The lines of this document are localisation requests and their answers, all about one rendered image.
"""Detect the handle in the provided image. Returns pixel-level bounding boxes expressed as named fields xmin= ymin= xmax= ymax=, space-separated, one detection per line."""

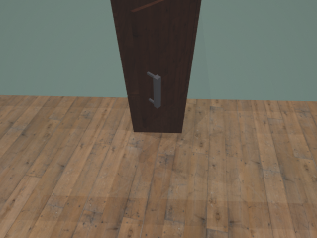
xmin=147 ymin=72 xmax=161 ymax=109

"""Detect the cupboard door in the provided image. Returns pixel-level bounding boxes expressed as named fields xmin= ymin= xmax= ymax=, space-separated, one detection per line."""
xmin=130 ymin=0 xmax=197 ymax=128

